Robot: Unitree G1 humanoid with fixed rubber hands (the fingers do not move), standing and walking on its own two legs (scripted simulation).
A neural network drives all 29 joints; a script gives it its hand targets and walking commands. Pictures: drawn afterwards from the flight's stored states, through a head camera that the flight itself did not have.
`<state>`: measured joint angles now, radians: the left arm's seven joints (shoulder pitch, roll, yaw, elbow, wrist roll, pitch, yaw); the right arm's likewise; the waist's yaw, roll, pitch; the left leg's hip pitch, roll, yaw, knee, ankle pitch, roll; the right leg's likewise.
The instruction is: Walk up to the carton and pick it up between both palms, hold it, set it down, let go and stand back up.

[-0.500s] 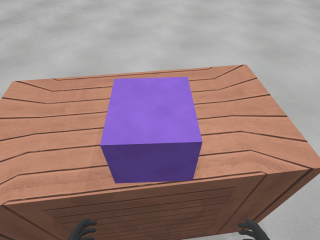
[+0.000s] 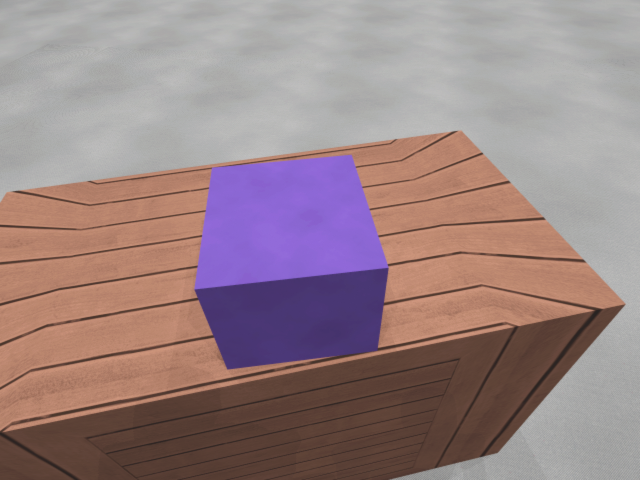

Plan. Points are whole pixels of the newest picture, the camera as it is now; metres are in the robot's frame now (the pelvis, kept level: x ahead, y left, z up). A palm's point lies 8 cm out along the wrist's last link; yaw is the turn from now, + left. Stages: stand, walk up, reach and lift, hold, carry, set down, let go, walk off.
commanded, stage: stand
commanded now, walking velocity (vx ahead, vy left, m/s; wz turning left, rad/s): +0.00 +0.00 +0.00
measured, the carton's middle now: (292, 256) +0.44 +0.05 +0.04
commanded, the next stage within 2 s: none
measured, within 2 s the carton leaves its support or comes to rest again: neither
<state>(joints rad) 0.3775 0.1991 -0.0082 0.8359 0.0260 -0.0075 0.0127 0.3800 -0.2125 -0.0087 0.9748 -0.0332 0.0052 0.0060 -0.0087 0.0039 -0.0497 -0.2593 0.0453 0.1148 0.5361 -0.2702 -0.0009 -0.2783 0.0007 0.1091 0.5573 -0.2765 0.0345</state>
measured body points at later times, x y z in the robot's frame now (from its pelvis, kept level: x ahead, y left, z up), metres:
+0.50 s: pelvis -0.03 +0.00 +0.00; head -0.04 -0.01 +0.45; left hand -0.05 +0.23 -0.15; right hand -0.07 -0.23 -0.16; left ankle +0.01 +0.12 -0.73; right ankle +0.01 -0.14 -0.73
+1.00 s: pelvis -0.03 +0.00 +0.00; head -0.04 +0.00 +0.45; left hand -0.05 +0.22 -0.16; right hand -0.07 -0.22 -0.16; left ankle +0.01 +0.12 -0.73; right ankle +0.02 -0.14 -0.73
